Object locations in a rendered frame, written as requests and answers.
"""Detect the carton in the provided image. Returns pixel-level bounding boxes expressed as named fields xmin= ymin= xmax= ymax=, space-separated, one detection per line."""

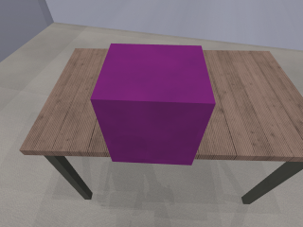
xmin=90 ymin=44 xmax=216 ymax=166

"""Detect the table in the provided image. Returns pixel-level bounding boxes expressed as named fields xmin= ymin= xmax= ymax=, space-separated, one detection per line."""
xmin=19 ymin=48 xmax=303 ymax=204

